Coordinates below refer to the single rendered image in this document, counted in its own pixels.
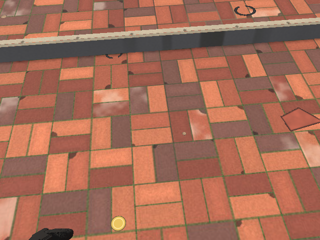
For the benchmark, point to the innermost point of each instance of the robot left hand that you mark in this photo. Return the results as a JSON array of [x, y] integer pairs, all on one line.
[[53, 234]]

